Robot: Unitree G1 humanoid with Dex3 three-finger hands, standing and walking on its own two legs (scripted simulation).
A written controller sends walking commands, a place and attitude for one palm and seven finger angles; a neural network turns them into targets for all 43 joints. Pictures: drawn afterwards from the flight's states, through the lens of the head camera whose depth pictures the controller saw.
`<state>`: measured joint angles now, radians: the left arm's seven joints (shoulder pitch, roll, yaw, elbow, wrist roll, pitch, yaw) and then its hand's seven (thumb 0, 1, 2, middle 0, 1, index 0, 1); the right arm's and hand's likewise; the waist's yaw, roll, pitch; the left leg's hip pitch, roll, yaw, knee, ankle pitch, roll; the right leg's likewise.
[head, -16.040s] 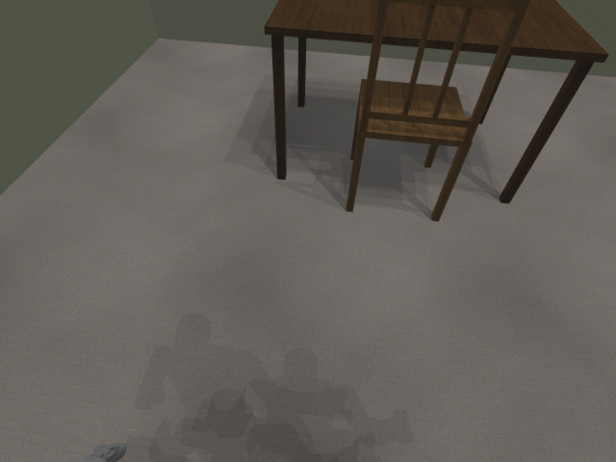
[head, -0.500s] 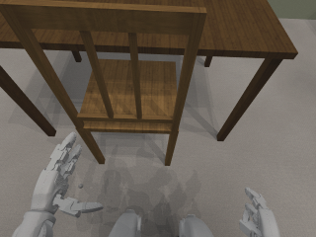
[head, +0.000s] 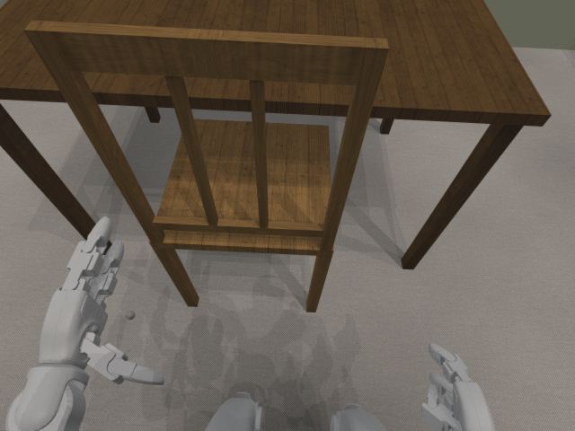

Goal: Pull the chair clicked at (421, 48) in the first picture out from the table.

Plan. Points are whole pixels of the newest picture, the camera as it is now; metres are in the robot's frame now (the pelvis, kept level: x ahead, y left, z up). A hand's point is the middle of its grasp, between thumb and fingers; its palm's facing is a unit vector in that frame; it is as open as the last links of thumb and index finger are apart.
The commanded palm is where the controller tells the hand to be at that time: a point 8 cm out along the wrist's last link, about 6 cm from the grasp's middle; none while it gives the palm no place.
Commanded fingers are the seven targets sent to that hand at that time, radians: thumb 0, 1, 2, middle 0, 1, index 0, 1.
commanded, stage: raise the hand toward the chair's back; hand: left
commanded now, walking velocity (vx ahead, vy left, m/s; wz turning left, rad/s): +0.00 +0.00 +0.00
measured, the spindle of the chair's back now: (198, 165) +0.52 +0.19 +0.01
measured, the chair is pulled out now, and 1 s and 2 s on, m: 0.00 0.00 0.00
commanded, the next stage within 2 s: aim the fingers beside a spindle in 0.48 s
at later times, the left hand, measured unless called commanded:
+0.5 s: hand (154, 326) +0.24 +0.18 +0.04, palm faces +0.00 -1.00 -0.07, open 16.9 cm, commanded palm +0.22 +0.24 +0.05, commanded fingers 0.00 -0.50 0.30 -0.06 -0.08 -0.06 -0.08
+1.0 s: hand (168, 290) +0.29 +0.18 +0.03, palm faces +0.01 -1.00 -0.05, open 16.9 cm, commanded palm +0.26 +0.24 +0.03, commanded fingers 0.00 -0.50 0.30 -0.06 -0.08 -0.06 -0.08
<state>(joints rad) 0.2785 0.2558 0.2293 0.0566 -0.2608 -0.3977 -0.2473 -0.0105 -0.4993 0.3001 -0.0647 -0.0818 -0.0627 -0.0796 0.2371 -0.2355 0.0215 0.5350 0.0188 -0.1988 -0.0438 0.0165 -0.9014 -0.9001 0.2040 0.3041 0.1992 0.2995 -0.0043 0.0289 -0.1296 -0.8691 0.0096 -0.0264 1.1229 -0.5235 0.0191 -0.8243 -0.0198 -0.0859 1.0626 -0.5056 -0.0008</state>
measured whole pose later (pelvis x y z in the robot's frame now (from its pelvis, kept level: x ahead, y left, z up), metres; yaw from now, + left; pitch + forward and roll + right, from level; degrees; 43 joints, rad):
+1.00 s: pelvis +0.00 -0.02 +0.00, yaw +0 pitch +17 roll -1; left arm 0.08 0.25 0.24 0.28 -0.26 -0.41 -0.27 -0.01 -0.50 0.30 -0.06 -0.08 -0.06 -0.08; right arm 0.24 -0.25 0.01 0.57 0.02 -0.20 -0.04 0.02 -0.90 -0.90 0.20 0.30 0.20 0.30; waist -0.03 0.03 -0.13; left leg -0.91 0.02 -0.02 1.13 -0.52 0.00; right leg -0.88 -0.01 -0.08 1.10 -0.51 -0.03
